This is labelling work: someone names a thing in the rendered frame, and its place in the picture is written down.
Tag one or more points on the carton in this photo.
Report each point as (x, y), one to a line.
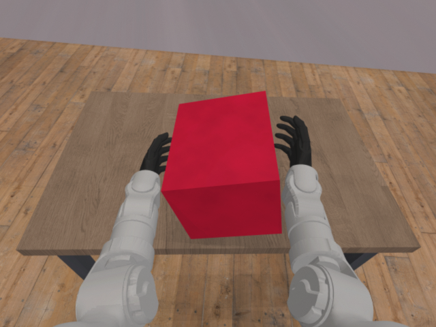
(221, 175)

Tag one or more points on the robot left hand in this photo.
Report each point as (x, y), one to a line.
(153, 159)

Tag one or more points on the robot left forearm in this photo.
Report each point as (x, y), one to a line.
(134, 229)

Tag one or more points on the robot right hand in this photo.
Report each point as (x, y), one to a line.
(300, 148)

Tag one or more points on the robot right forearm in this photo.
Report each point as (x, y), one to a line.
(308, 229)

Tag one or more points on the right robot upper arm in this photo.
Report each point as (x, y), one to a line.
(322, 297)

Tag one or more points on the left robot upper arm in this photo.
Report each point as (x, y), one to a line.
(118, 297)

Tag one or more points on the table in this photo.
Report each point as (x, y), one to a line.
(75, 215)

